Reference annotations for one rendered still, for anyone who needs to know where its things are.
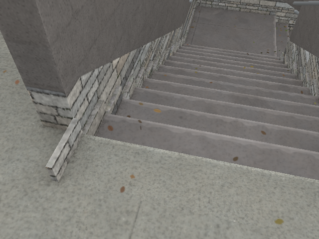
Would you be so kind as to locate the stairs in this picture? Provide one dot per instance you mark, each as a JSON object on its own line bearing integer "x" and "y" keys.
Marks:
{"x": 282, "y": 37}
{"x": 231, "y": 106}

